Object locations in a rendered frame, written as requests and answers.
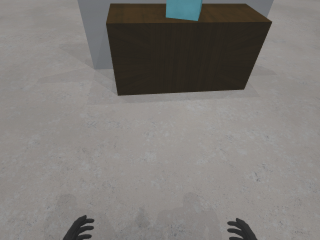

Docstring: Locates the pedestal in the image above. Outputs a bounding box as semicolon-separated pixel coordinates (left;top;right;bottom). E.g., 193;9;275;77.
106;3;272;96

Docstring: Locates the robot left hand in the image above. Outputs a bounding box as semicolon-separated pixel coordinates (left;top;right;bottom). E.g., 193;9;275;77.
63;215;95;240

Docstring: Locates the carton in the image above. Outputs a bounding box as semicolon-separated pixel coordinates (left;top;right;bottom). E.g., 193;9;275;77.
166;0;203;21

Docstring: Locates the robot right hand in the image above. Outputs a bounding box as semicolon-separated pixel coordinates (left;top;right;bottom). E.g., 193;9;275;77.
227;218;257;240

